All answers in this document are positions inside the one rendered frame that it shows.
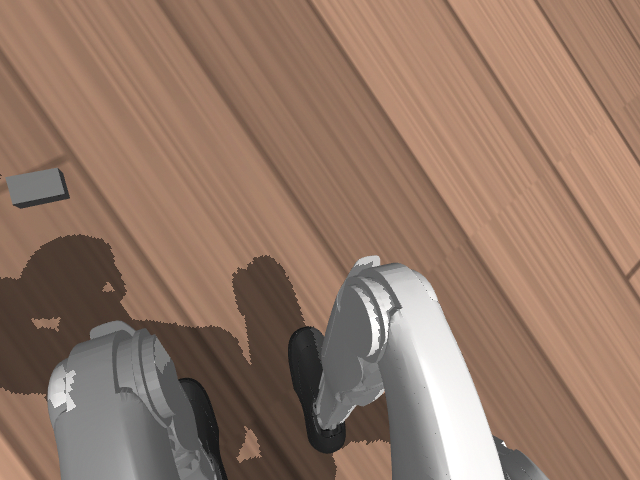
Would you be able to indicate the left robot foot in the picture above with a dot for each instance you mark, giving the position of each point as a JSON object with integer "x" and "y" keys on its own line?
{"x": 207, "y": 428}

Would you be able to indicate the right robot foot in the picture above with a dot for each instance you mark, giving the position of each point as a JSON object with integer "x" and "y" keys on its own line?
{"x": 304, "y": 355}

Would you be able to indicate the right robot hand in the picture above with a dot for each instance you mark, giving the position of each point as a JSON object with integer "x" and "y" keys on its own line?
{"x": 516, "y": 465}

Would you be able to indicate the small box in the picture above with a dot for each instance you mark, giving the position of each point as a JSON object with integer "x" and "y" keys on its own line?
{"x": 36, "y": 188}

